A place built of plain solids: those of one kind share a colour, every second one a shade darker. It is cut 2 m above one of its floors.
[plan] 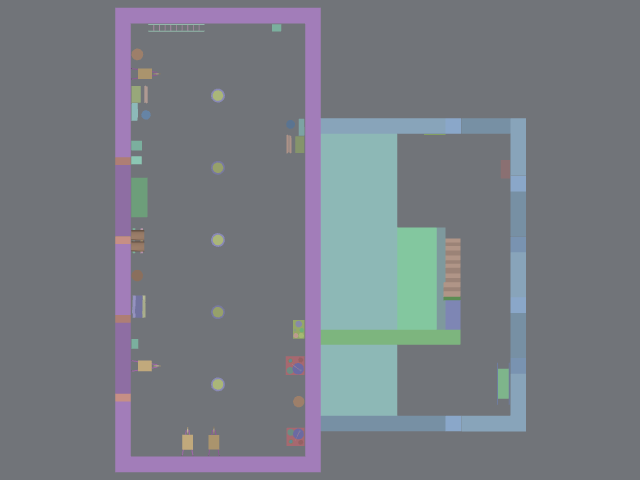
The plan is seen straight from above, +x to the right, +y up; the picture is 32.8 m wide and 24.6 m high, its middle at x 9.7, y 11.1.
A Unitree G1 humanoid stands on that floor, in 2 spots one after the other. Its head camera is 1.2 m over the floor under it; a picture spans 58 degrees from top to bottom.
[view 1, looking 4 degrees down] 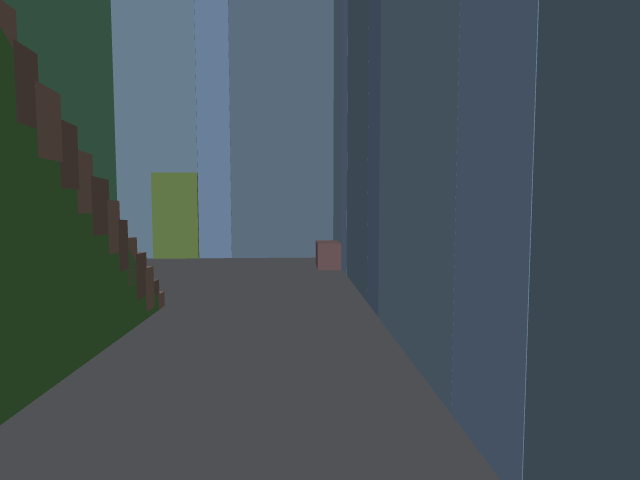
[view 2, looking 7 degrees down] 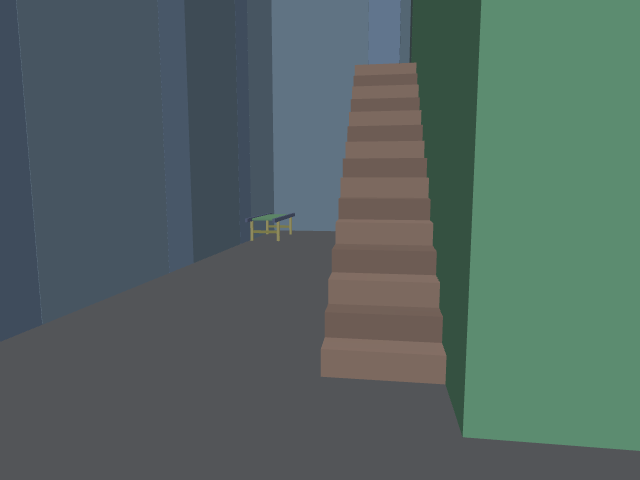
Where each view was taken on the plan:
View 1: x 18.56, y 5.73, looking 87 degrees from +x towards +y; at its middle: wall_vestibule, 10.85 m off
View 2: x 16.54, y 13.78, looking -82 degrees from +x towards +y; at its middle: ground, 9.85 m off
